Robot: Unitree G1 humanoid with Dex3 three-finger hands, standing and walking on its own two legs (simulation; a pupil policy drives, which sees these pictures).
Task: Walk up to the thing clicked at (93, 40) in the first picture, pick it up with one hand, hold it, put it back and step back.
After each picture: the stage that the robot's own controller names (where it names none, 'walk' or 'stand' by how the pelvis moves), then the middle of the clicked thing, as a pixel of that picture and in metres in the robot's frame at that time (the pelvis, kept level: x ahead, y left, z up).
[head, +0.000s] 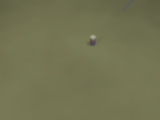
stand; (92, 40) +1.48 -0.10 -0.72
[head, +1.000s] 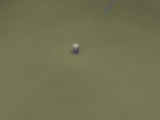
walk; (76, 49) +1.34 +0.20 -0.70
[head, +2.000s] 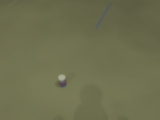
walk; (62, 81) +0.86 +0.26 -0.71
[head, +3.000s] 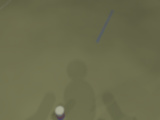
walk; (60, 113) +0.53 +0.18 -0.70
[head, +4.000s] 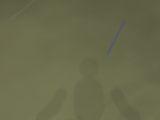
stand; out of the picture +0.43 +0.15 -0.72
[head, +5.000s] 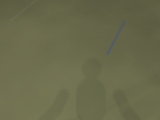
stand; out of the picture +0.43 +0.16 -0.72
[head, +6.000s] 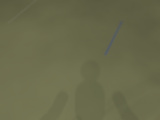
stand; out of the picture +0.44 +0.17 -0.73
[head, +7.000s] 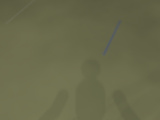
stand; out of the picture +0.43 +0.18 -0.73
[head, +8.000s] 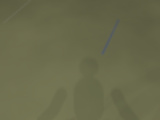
stand; out of the picture +0.42 +0.18 -0.73
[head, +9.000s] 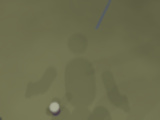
go down; (55, 109) +0.46 +0.18 -0.67
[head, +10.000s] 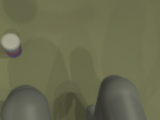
go down; (12, 46) +0.51 +0.23 -0.28
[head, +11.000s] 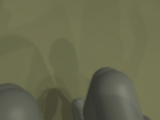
close in; out of the picture +0.50 +0.26 -0.24
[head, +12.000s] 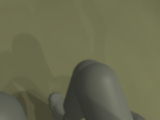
close; out of the picture +0.49 +0.28 -0.23
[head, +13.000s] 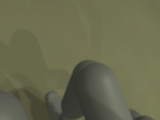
lift; out of the picture +0.47 +0.26 -0.24
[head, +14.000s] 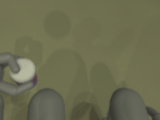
lift; (25, 75) +0.35 +0.22 -0.06
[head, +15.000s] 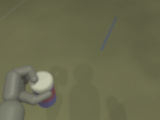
hold; (44, 90) +0.33 +0.15 +0.05
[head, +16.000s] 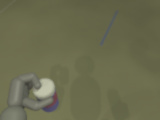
hold; (46, 96) +0.32 +0.15 +0.00
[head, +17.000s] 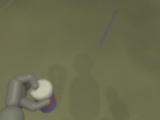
crouch; (44, 97) +0.32 +0.15 -0.01
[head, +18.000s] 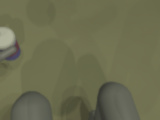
crouch; (7, 45) +0.47 +0.21 -0.10
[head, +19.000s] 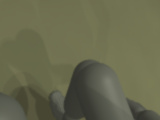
lower; out of the picture +0.45 +0.28 -0.24
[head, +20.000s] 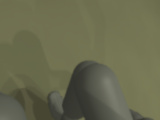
lower; out of the picture +0.45 +0.28 -0.24
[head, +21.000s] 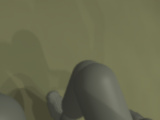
lower; out of the picture +0.46 +0.28 -0.24
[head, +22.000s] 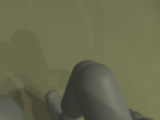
lower; out of the picture +0.46 +0.28 -0.24
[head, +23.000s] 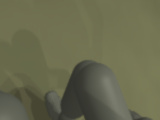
loosen; out of the picture +0.46 +0.26 -0.24
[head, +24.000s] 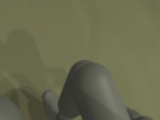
withdraw; out of the picture +0.46 +0.26 -0.25
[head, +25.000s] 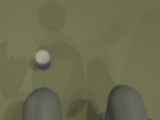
walk; (43, 60) +0.49 +0.18 -0.33
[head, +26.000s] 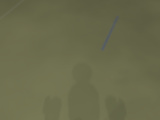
stand; out of the picture +0.41 +0.13 -0.66
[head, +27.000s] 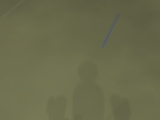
stand; out of the picture +0.43 +0.15 -0.67
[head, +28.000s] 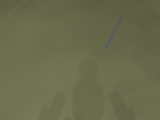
stand; out of the picture +0.43 +0.14 -0.68
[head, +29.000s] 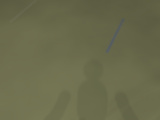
walk; out of the picture +0.42 +0.15 -0.72
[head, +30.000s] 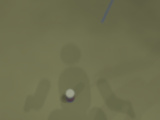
walk; (70, 95) +0.56 +0.09 -0.70
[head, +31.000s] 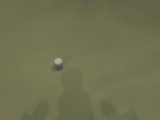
walk; (58, 64) +0.87 +0.23 -0.69
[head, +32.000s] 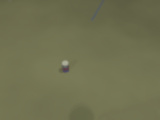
stand; (65, 66) +1.06 +0.21 -0.71
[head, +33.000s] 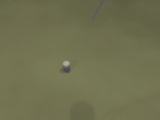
stand; (66, 67) +1.05 +0.19 -0.73
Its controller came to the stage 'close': yes
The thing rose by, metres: 0.72
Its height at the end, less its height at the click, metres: +0.00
